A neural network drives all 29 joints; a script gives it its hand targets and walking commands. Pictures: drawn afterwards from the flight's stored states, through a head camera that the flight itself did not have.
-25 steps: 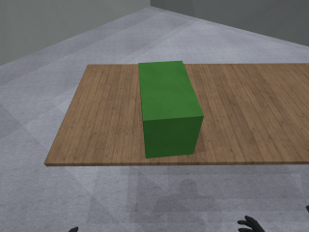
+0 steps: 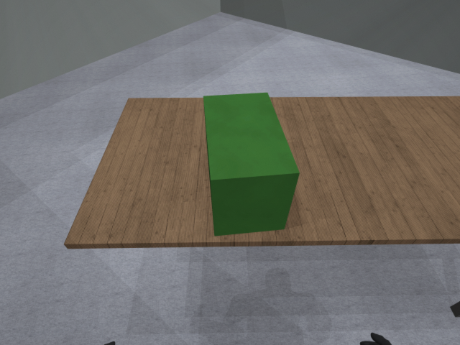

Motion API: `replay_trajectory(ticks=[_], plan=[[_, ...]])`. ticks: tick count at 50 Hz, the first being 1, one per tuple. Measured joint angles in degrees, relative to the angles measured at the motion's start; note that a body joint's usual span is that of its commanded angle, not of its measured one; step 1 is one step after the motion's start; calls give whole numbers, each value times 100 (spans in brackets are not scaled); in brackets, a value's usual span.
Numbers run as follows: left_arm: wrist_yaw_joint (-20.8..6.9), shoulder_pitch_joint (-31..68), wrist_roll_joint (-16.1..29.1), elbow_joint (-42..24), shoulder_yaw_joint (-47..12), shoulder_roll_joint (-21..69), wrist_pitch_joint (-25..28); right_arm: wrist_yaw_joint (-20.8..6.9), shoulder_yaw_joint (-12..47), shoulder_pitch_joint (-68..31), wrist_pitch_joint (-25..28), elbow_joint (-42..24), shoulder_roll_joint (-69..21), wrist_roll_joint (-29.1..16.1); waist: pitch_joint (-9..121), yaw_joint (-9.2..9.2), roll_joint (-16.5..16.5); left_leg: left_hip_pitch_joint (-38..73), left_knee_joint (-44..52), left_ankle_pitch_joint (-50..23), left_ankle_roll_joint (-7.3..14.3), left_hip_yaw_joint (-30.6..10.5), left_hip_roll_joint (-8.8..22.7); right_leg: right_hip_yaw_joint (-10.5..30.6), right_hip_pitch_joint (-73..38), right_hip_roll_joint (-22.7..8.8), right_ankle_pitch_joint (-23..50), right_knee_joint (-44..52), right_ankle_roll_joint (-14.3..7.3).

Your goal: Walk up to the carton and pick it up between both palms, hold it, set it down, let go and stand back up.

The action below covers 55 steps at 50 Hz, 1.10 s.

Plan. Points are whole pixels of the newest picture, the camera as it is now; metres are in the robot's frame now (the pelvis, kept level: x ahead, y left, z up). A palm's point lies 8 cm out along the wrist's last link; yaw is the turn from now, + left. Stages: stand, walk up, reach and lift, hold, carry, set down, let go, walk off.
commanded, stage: stand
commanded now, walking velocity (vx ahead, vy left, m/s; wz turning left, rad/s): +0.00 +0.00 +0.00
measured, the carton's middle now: (242, 160) +0.52 -0.01 +0.02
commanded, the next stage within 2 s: none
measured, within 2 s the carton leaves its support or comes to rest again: neither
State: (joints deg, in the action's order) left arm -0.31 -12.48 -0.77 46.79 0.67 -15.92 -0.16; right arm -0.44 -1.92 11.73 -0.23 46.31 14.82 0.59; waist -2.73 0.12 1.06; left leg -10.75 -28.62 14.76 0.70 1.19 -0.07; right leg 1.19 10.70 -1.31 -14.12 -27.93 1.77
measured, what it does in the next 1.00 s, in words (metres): stands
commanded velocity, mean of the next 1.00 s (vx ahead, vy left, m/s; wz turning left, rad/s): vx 0.00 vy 0.00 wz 0.00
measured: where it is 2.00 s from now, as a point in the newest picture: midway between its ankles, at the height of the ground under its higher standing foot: outside the picture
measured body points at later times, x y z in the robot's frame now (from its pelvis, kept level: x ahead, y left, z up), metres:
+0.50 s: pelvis +0.00 +0.00 +0.00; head +0.00 +0.01 +0.45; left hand +0.08 +0.28 -0.13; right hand +0.11 -0.27 -0.12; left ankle +0.01 +0.11 -0.74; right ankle +0.01 -0.14 -0.74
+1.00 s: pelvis +0.00 +0.00 +0.01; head +0.00 +0.00 +0.46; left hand +0.08 +0.28 -0.13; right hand +0.09 -0.28 -0.12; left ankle +0.01 +0.11 -0.74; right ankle +0.01 -0.14 -0.74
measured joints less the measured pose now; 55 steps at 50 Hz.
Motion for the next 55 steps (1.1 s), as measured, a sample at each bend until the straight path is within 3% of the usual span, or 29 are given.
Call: replay_trajectory(ticks=[55], plan=[[95, -10, 14, 752, 18, -204, 0, 62, 48, -96, 24, 777, 136, -22, -47, -15, -44, 290, 564, -285, -18, -42, -29, -25, -264, -40, 232, 487, 3]])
